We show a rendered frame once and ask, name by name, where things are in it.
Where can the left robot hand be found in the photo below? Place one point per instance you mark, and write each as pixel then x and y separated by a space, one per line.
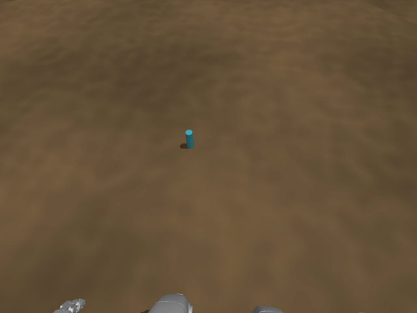
pixel 71 306

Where can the can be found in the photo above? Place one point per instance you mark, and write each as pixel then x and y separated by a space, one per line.
pixel 189 139

